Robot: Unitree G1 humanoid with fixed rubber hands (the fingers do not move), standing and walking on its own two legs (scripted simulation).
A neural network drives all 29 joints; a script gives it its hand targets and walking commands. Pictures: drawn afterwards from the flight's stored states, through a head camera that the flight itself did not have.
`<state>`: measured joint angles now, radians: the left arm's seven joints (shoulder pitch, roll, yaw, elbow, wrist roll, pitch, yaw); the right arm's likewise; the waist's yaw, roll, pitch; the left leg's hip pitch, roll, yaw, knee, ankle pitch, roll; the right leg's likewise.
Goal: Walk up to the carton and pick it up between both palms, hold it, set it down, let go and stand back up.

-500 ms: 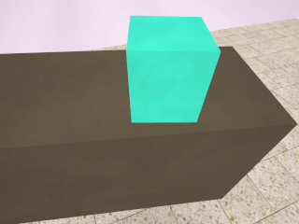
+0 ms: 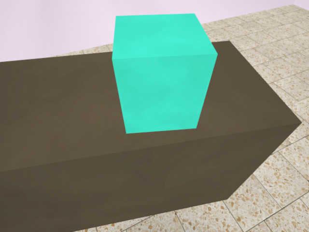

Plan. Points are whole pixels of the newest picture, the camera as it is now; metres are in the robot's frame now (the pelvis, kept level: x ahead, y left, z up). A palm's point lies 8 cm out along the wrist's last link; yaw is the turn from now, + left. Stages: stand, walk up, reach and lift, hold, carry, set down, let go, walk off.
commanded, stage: walk up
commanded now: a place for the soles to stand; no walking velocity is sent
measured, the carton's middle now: (158, 76) +0.49 -0.02 +0.14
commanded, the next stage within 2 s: none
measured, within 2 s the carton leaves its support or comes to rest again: neither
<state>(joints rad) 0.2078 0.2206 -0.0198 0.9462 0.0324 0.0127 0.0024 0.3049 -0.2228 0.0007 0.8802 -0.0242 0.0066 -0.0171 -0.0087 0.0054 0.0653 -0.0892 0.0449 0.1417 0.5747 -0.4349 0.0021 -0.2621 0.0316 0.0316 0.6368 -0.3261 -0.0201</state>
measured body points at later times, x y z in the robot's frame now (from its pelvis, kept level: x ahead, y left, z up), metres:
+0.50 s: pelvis -0.01 -0.02 +0.01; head +0.00 -0.03 +0.45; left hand +0.04 +0.22 -0.14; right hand +0.01 -0.26 -0.15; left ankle -0.07 +0.10 -0.73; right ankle +0.01 -0.11 -0.73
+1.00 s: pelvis -0.02 +0.01 +0.01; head +0.01 -0.01 +0.46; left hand +0.04 +0.25 -0.13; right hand +0.00 -0.25 -0.15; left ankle -0.07 +0.11 -0.73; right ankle +0.01 -0.11 -0.73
